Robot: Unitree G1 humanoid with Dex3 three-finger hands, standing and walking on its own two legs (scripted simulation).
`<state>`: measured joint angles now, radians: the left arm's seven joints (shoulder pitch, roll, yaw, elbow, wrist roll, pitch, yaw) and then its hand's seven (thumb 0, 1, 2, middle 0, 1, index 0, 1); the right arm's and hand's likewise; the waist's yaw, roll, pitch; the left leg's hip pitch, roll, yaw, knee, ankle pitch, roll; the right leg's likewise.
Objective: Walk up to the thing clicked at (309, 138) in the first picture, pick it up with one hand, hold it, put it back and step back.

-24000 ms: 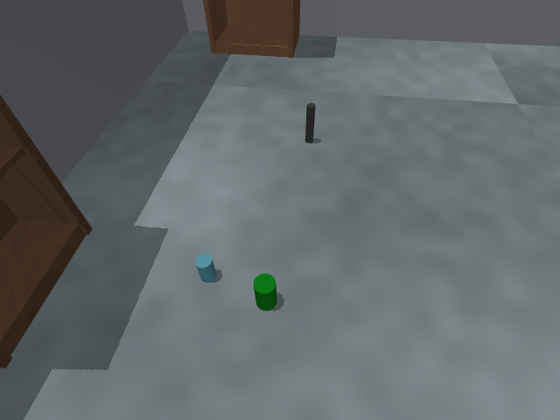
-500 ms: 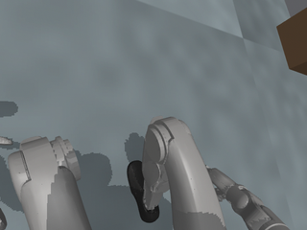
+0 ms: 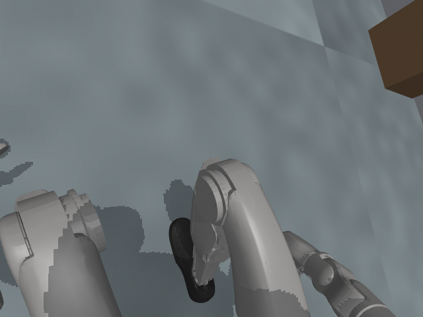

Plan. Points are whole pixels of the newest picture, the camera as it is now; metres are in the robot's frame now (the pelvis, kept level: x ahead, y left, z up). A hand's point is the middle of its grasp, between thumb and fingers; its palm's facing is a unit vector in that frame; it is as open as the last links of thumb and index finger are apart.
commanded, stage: close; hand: left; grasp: from the side
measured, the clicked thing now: out of the picture +0.44 +0.32 -0.16
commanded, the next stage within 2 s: settle in 0.36 s
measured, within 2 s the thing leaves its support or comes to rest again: leaves its support in 0.76 s
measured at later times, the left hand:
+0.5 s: hand out of the picture +0.44 +0.31 -0.15, palm faces +0.37 -0.93 -0.01, open 6.0 cm
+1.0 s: hand out of the picture +0.43 +0.33 -0.09, palm faces +0.35 -0.94 -0.02, open 6.0 cm
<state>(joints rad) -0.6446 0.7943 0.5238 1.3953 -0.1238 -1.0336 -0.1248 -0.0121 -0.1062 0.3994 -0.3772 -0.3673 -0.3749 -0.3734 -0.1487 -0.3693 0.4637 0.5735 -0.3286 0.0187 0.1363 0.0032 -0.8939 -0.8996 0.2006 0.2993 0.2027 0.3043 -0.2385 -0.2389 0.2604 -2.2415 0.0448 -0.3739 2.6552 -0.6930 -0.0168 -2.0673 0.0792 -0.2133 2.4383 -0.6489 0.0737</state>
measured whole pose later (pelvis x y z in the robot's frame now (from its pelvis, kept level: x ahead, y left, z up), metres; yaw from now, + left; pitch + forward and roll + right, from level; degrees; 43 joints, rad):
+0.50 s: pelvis +0.00 +0.00 +0.00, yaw -1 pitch +14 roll -16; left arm -0.69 0.85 0.53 1.42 -0.10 -1.02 -0.08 0.01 0.16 0.98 -0.89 -1.07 -0.93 -1.11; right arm -0.14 -0.37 0.48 0.56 -0.33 0.05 0.13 0.00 -0.87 -0.89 0.20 0.30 0.20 0.30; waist -0.26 -0.25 0.28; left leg -2.24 0.05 -0.38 2.65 -0.70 -0.02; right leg -2.07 0.09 -0.22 2.42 -0.64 0.08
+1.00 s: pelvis +0.00 +0.00 +0.01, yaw +1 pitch +18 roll -15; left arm -0.62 0.74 0.50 1.12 -0.11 -0.84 -0.14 0.03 0.09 1.11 -0.93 -1.11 -0.97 -1.13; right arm -0.06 -0.36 0.35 0.58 -0.26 0.07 0.13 0.00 -0.89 -0.90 0.20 0.30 0.20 0.30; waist -0.20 -0.18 0.18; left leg -2.26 0.05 -0.33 2.59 -0.69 -0.01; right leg -2.09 0.06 -0.20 2.40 -0.66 0.06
